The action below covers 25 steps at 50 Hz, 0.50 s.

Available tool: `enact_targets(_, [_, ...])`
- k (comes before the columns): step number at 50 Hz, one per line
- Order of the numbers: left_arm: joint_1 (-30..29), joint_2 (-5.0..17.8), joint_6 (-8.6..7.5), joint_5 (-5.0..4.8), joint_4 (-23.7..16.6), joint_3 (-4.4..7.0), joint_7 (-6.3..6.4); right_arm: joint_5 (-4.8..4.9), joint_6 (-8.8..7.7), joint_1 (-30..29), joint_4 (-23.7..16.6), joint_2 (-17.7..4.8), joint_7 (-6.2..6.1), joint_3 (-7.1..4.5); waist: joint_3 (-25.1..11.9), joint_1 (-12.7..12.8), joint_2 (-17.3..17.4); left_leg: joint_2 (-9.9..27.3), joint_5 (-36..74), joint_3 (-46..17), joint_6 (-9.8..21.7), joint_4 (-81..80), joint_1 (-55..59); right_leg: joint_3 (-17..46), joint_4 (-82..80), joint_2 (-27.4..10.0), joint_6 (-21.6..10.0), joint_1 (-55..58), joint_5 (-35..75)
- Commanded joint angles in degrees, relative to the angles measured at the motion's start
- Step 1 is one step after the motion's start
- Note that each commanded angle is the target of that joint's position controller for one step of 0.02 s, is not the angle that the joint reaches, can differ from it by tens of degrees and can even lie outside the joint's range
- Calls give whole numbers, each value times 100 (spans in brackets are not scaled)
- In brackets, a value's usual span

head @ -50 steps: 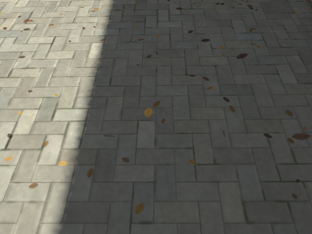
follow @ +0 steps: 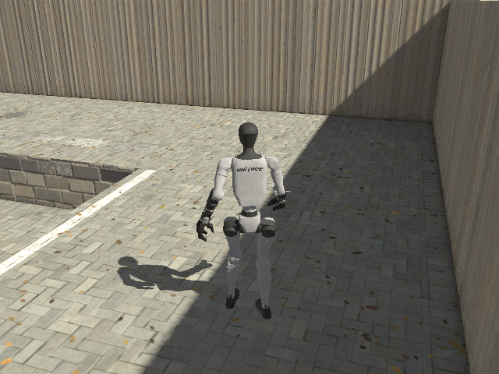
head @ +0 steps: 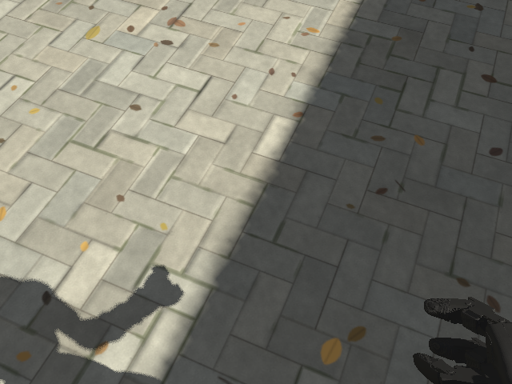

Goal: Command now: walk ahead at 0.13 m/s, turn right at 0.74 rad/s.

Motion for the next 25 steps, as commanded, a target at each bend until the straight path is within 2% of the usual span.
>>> enact_targets(1, [-783,805,32,-30,-751,224,104,47,-67,662,-138,-742,0,-329,-952,-780,-871,2,843,168,90,-1086,1741,1536,-70,-960,-448,-206,972])
enact_targets(2, [-637,556,49,-31,-767,158,86,14,-86,818,-82,-842,-19,-376,-1033,-743,-643,505,1234,35,316,-1528,2350,1372,424,-713,-257,-490,-79])
enact_targets(3, [-60,132,74,50,-685,46,57,-95,-44,905,-141,-1067,-77,-413,-1446,-481,414,1842,1879,-1075,912,-1426,3257,594,1825,-190,-13,-1100,-2358])
enact_targets(4, [310,345,46,27,-833,74,38,-342,30,822,-198,-1062,-67,-384,-1500,-242,1148,2750,1943,-2310,1671,-1628,3114,-74,2796,44,146,-1769,-3110])
enact_targets(5, [364,798,19,49,-815,171,9,-271,38,650,-206,-955,-68,-422,-1238,-165,1329,2936,1596,-2507,1995,-1779,2764,-478,3648,-489,387,-2033,-2675])
enact_targets(6, [204,1092,72,20,-700,265,17,-188,39,431,-253,-632,-89,-354,-912,-247,905,2489,1223,-1697,1846,-1729,2482,-581,4051,-741,557,-2137,-2177])
enact_targets(7, [177,1117,152,21,-602,311,43,-147,67,310,-274,-531,-102,-328,-783,-247,602,2079,940,-1071,1606,-1685,2259,-635,4328,-819,650,-2102,-1837])
enact_targets(8, [173,1029,208,45,-606,306,53,-120,92,226,-264,-579,-117,-338,-691,-230,555,1885,1088,-660,1540,-1701,2027,-798,4645,-867,732,-2091,-1581])
enact_targets(10, [-66,733,225,34,-771,212,1,-141,112,340,-164,-630,-155,-352,-578,-320,639,1712,1631,8,1607,-1802,1808,-1105,4696,-1027,844,-2092,-1238])
enact_targets(12, [-441,541,203,17,-977,124,-40,-161,146,595,-47,-701,-188,-398,-658,-508,723,1759,1792,288,1733,-1844,2134,-1237,4235,-1189,910,-2243,-1033])
enact_targets(14, [-698,505,188,41,-1116,80,-102,-155,180,752,42,-827,-196,-456,-809,-613,701,1921,1915,462,1830,-1826,2408,-1271,3752,-1347,921,-2176,-934])
enact_targets(17, [-852,478,191,56,-1205,35,-203,-120,202,721,89,-1078,-138,-558,-926,-628,736,2076,1982,875,1785,-1795,2327,-1454,2974,-1423,795,-1617,-749])
enact_targets(19, [-883,539,230,48,-1223,52,-257,-62,195,692,119,-1206,-75,-618,-921,-605,810,2149,1996,1140,1683,-1722,2228,-1647,2460,-1369,658,-1189,-733])
enact_targets(21, [-950,619,308,42,-1279,92,-312,48,156,756,174,-1293,1,-674,-908,-595,874,2288,1989,1277,1543,-1540,2321,-1772,1919,-1321,486,-898,-788])
enact_targets(22, [-1008,581,329,70,-1317,81,-329,116,133,883,234,-1309,26,-681,-910,-609,845,2285,2062,1222,1483,-1356,2267,-1762,1478,-1222,368,-627,-846])
enact_targets(23, [-870,517,329,98,-1278,85,-331,209,123,895,298,-1294,44,-665,-940,-459,752,2200,2098,1273,1346,-1046,2191,-1795,740,-1061,200,-191,-550])
enact_targets(24, [-571,581,309,132,-1143,115,-295,275,111,1040,412,-1132,66,-602,-998,-330,548,1983,1932,1442,1064,-577,1822,-1738,-80,-886,-11,589,180])
enact_targets(25, [-301,954,273,143,-1062,199,-208,127,88,1357,489,-782,115,-464,-1216,-390,-355,1548,689,1874,557,303,866,-892,-340,-1503,-261,1798,2098])
Velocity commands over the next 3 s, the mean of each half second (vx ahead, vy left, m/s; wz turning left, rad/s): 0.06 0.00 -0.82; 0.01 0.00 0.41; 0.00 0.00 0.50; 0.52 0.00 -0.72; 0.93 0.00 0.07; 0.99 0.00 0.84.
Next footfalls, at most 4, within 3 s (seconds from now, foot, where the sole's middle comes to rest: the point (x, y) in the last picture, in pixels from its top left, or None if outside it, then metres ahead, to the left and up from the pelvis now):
0.06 left None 0.17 0.11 -0.78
0.50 right None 0.06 -0.15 -0.78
0.98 left None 0.13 0.08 -0.78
1.48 right None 0.19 -0.14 -0.78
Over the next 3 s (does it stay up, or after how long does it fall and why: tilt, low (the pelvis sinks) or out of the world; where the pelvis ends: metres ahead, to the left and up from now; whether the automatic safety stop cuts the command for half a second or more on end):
stays up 1.12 -0.38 -0.03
